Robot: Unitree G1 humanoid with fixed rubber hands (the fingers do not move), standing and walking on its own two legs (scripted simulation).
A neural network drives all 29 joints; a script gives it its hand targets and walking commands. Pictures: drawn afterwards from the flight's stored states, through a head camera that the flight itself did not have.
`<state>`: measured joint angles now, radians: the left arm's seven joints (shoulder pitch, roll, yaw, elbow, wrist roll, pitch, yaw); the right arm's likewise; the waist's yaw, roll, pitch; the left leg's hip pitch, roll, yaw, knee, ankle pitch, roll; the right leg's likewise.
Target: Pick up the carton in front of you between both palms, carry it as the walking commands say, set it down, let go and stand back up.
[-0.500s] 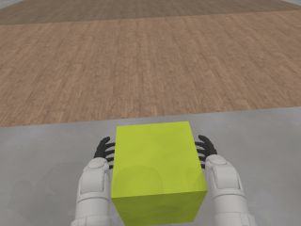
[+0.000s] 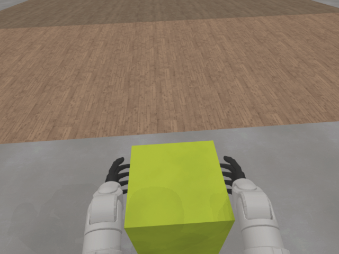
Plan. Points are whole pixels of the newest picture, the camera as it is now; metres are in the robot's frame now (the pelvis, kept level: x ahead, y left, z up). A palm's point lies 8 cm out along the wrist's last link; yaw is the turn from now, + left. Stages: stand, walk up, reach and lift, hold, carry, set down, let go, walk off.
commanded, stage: carry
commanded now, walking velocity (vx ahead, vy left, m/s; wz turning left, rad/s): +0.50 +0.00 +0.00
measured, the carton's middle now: (176, 202) +0.29 +0.00 -0.03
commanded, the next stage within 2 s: none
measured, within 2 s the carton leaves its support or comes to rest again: neither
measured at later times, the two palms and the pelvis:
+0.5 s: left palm (118, 144) +0.40 +0.15 +0.09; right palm (229, 142) +0.39 -0.15 +0.08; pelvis +0.15 +0.00 -0.01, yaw +2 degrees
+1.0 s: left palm (113, 96) +0.68 +0.22 +0.06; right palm (192, 95) +0.66 -0.08 +0.07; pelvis +0.44 +0.07 -0.01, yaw +0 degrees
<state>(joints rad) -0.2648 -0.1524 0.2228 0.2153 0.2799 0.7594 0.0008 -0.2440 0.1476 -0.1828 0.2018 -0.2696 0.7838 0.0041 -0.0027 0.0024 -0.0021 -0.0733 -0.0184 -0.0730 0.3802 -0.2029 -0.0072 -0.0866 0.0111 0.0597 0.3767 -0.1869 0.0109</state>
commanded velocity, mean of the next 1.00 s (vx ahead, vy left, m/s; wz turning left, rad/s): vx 0.50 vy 0.00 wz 0.00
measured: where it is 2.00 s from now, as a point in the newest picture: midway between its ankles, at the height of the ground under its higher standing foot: (161, 160)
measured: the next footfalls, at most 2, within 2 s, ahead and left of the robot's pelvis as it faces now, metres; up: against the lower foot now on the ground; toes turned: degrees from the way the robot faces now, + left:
right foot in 0.44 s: +0.21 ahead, -0.08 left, +0.00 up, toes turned -9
left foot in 0.84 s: +0.52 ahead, +0.15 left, +0.00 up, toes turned +14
